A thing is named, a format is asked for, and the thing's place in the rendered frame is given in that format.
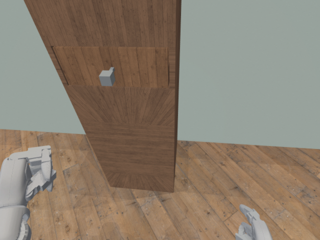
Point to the cabinet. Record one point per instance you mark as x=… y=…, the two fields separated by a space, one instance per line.
x=133 y=130

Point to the left robot hand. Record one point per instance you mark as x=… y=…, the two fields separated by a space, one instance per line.
x=16 y=173

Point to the drawer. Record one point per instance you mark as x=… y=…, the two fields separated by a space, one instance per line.
x=147 y=67

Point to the right robot hand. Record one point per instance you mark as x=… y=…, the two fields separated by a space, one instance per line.
x=258 y=229

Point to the robot left forearm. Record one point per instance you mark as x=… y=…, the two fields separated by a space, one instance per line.
x=13 y=223

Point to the handle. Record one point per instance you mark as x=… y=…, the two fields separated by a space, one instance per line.
x=107 y=77

